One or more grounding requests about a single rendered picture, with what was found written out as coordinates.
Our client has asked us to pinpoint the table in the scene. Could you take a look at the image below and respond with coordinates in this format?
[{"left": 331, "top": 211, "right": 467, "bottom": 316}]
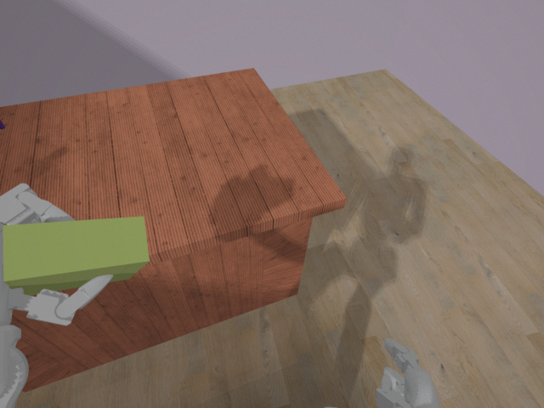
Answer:
[{"left": 0, "top": 68, "right": 347, "bottom": 392}]

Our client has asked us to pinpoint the left robot hand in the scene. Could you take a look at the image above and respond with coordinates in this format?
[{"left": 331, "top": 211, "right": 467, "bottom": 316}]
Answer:
[{"left": 0, "top": 184, "right": 114, "bottom": 326}]

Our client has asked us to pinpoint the robot left forearm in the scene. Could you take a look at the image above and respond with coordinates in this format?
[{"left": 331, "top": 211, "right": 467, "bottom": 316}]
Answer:
[{"left": 0, "top": 325, "right": 29, "bottom": 408}]

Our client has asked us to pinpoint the right robot hand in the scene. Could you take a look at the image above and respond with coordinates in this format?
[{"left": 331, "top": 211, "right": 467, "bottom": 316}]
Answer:
[{"left": 377, "top": 338, "right": 441, "bottom": 408}]

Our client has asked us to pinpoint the sponge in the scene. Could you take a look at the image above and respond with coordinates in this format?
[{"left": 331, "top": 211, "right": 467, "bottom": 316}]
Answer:
[{"left": 3, "top": 216, "right": 150, "bottom": 296}]

